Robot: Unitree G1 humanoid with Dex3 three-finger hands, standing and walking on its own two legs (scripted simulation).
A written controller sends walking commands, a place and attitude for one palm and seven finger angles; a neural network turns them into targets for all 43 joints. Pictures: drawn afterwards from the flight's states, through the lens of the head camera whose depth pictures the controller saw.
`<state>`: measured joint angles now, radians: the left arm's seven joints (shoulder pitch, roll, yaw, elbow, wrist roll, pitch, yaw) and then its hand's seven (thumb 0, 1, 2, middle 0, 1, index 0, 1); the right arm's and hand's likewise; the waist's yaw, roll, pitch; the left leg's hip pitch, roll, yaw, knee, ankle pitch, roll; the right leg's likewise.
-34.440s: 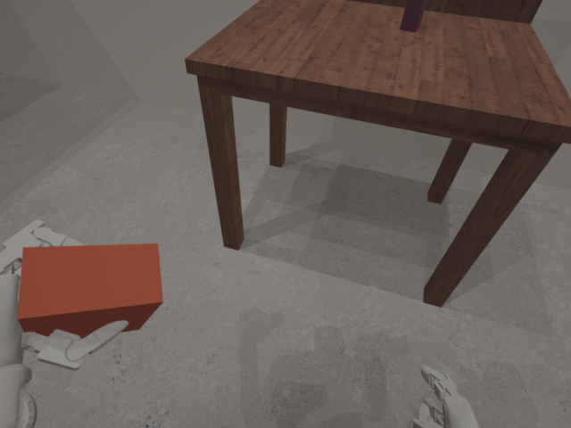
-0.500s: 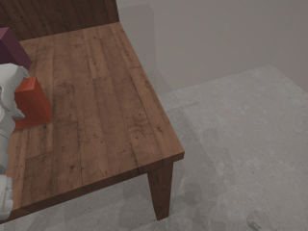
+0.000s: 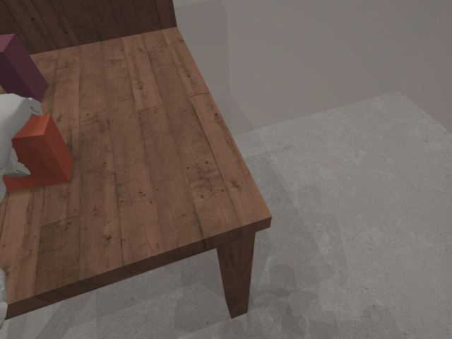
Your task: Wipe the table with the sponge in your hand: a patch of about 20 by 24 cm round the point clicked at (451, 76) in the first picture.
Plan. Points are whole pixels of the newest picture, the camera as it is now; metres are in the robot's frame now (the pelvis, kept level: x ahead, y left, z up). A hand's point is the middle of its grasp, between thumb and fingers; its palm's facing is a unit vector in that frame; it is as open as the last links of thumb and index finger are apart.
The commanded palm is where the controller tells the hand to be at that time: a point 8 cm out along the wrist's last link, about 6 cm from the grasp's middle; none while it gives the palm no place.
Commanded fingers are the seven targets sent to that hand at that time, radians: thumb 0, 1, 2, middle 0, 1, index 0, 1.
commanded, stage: wipe back along the first lane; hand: left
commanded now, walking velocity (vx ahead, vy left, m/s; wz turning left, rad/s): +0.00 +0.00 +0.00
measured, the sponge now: (21, 162) +0.37 +0.39 +0.12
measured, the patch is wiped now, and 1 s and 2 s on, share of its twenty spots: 0.90 0.90 0.90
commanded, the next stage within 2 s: lift the sponge slowly off the table in 1.36 s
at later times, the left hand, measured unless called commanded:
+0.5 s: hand (15, 163) +0.34 +0.36 +0.15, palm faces -0.03 +0.02 -1.00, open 9.8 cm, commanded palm +0.31 +0.36 +0.18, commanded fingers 0.00 0.10 1.30 -1.20 -1.60 -1.20 -1.60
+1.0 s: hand (9, 192) +0.29 +0.34 +0.15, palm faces +0.04 +0.01 -1.00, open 9.8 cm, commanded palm +0.24 +0.34 +0.17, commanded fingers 0.00 0.10 1.30 -1.20 -1.60 -1.20 -1.60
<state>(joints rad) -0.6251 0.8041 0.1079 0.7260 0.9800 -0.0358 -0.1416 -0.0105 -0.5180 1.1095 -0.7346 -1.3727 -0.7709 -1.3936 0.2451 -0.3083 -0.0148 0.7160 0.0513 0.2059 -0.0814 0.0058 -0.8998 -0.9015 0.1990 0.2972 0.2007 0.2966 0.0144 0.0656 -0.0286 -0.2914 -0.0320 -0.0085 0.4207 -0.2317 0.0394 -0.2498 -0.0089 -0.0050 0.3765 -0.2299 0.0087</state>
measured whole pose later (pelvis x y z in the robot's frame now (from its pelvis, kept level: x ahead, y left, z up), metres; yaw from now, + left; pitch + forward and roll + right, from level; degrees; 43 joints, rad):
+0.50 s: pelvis +0.00 -0.01 +0.00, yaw +0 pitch +3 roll +0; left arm -0.44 0.72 0.09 0.50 0.92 0.14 -0.11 -0.02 -0.50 1.11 -0.71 -1.40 -0.74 -1.42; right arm 0.13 -0.31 0.01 0.68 0.05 0.19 -0.08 0.01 -0.90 -0.90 0.20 0.30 0.20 0.30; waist 0.04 0.07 -0.03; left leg -0.24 -0.03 -0.01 0.43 -0.24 0.03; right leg -0.20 0.00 -0.01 0.40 -0.25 0.00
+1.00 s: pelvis +0.01 +0.00 +0.00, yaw +0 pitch +2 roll +0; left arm -0.05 0.68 0.14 0.01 0.83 0.29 -0.11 -0.02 -0.48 1.10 -0.69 -1.41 -0.73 -1.44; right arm 0.09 -0.31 0.02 0.65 0.04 0.15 -0.05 0.01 -0.90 -0.90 0.20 0.30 0.20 0.30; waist 0.07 0.11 -0.04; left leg -0.21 -0.03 0.00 0.46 -0.28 0.03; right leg -0.18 -0.01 0.00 0.44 -0.29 0.01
